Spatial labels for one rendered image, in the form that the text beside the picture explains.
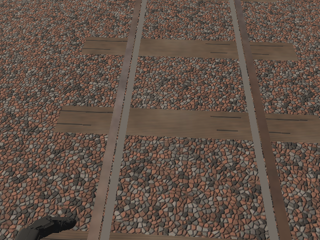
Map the robot left hand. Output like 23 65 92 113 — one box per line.
14 215 76 240

